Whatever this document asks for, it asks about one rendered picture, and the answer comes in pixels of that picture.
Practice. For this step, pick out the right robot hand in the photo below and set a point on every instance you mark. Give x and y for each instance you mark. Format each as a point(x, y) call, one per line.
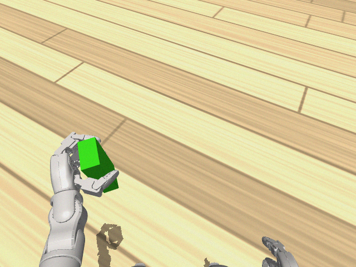
point(284, 258)

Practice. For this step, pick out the left robot arm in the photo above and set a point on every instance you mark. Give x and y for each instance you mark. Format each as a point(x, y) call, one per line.
point(65, 243)

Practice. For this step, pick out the left robot hand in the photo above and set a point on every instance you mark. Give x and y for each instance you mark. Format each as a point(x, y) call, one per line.
point(64, 171)

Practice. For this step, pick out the carton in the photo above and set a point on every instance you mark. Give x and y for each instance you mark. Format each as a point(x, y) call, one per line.
point(94, 162)

